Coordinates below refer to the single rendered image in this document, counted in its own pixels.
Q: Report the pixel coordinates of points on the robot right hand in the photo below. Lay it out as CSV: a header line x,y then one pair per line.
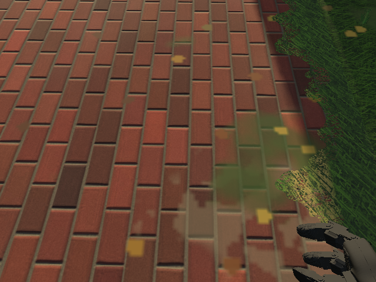
x,y
356,264

